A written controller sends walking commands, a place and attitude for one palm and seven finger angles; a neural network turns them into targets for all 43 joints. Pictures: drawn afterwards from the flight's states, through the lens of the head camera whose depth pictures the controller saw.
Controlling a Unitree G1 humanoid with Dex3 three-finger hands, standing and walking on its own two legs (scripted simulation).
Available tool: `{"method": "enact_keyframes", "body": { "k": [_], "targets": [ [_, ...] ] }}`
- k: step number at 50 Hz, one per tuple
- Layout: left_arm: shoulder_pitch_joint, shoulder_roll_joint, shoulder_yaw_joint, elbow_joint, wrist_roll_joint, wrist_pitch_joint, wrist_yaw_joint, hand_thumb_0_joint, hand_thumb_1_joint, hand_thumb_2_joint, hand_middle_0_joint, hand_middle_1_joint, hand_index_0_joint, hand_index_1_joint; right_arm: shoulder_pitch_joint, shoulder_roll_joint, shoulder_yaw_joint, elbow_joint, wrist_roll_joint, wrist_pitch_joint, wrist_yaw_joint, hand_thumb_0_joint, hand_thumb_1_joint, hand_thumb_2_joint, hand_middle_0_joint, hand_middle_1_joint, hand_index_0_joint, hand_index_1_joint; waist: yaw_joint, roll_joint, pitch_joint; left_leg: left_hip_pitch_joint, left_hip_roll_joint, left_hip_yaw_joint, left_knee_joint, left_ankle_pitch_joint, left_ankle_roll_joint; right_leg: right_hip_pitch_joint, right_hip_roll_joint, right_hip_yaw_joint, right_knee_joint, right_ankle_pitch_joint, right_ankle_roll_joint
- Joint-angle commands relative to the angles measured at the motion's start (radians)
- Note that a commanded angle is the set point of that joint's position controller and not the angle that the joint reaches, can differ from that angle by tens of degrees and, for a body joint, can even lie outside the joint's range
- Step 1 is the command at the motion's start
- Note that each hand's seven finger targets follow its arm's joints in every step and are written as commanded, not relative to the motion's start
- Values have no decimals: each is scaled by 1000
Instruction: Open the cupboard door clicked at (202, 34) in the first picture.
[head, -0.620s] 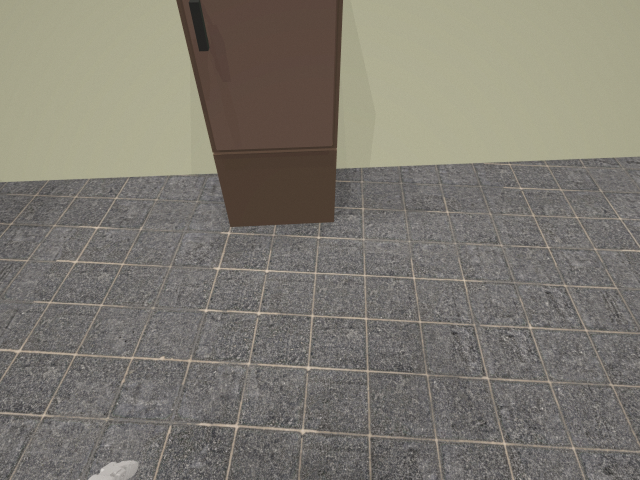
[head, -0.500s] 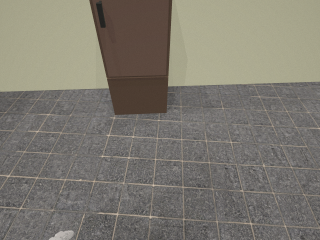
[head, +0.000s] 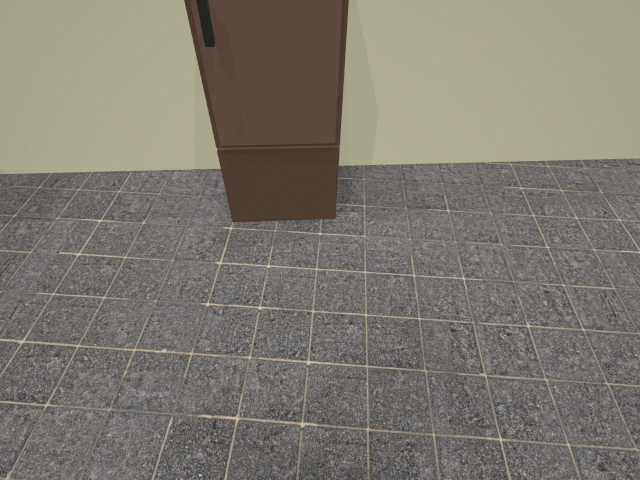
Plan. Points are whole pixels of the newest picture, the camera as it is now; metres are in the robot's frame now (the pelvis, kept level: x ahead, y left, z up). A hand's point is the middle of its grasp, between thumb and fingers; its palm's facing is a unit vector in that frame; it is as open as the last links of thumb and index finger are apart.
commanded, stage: stand and wait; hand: left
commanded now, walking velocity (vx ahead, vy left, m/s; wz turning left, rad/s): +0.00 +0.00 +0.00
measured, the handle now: (207, 19) +1.22 +0.40 +0.09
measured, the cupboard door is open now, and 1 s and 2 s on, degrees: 0 0 0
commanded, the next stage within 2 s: look at it before walking up in 0.20 s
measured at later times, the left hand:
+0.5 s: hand out of the picture +0.08 +0.25 -0.15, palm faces -0.03 -0.95 -0.32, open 7.4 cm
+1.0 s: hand out of the picture +0.08 +0.25 -0.15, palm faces -0.02 -0.94 -0.33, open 7.4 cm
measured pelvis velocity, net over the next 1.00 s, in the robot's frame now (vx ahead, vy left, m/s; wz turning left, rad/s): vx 0.01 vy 0.00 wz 0.00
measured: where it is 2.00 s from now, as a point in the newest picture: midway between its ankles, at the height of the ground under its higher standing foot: (302, 434)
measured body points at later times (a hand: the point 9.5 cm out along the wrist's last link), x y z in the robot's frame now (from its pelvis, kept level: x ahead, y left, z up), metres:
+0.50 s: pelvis +0.00 +0.00 +0.00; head +0.00 +0.00 +0.45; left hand +0.08 +0.30 -0.13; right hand +0.08 -0.29 -0.13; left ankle +0.01 +0.13 -0.74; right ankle +0.01 -0.11 -0.74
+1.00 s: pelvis +0.01 +0.00 +0.00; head +0.01 +0.00 +0.45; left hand +0.08 +0.30 -0.13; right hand +0.08 -0.29 -0.13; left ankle +0.01 +0.13 -0.74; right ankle +0.01 -0.11 -0.74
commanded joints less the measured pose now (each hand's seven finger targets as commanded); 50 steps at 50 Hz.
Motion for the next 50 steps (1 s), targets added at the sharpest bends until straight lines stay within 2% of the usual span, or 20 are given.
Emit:
{"method": "enact_keyframes", "body": {
  "k": [1,11,19,27,36,45,46,47,48,50],
  "targets": [
    [-60,205,38,-64,2,-27,17,0,900,900,-200,-300,-200,-300,-60,-202,-36,-64,5,-25,-12,0,-900,-900,200,300,200,300,-4,-1,-65,13,101,-92,-79,97,48,11,-119,114,-95,43,-28],
    [-57,206,36,-55,3,-27,17,0,900,900,-200,-300,-200,-300,-64,-202,-34,-47,5,-23,-10,0,-900,-900,200,300,200,300,-1,1,-40,7,98,-93,-92,77,45,2,-123,118,-117,15,-26],
    [-63,206,36,-55,4,-29,18,0,900,900,-200,-300,-200,-300,-63,-203,-35,-45,7,-25,-10,0,-900,-900,200,300,200,300,-4,-8,-62,30,104,-91,-92,115,44,18,-122,115,-112,73,-24],
    [-63,202,35,-54,4,-28,18,0,900,900,-200,-300,-200,-300,-68,-206,-34,-42,7,-26,-11,0,-900,-900,200,300,200,300,-4,9,-61,36,107,-93,-105,130,45,29,-121,109,-111,91,-22],
    [-57,204,34,-49,4,-29,19,0,900,900,-200,-300,-200,-300,-75,-206,-33,-39,8,-26,-12,0,-900,-900,200,300,200,300,-2,2,-64,56,108,-88,-104,153,44,34,-123,108,-115,124,-21],
    [-60,206,34,-48,4,-30,19,0,900,900,-200,-300,-200,-300,-73,-207,-31,-36,9,-23,-11,0,-900,-900,200,300,200,300,-3,-11,-53,56,107,-86,-112,136,42,33,-124,113,-127,111,-21],
    [-59,207,33,-47,4,-30,18,0,900,900,-200,-300,-200,-300,-77,-207,-30,-36,8,-22,-11,0,-900,-900,200,300,200,300,-3,-8,-43,55,106,-84,-113,125,40,23,-123,117,-132,100,-21],
    [-25,134,20,-31,2,-22,21,0,900,900,-200,-300,-200,-300,-44,-132,-13,-20,4,-14,-7,0,-900,-900,200,300,200,300,-4,-10,-68,48,100,-75,-104,92,31,44,-126,107,-133,46,-9],
    [15,86,8,-18,4,-10,23,0,900,900,-200,-300,-200,-300,-12,-77,0,-8,-1,-2,-3,0,-900,-900,200,300,200,300,0,-14,-55,27,86,-66,-91,4,25,33,-122,103,-129,-80,0],
    [56,98,18,-17,11,2,17,0,900,900,-200,-300,-200,-300,16,-68,-2,-12,-8,10,1,0,-900,-900,200,300,200,300,11,-52,-5,-69,53,-56,-52,-192,30,19,-129,137,-151,-301,-11]
  ]
}}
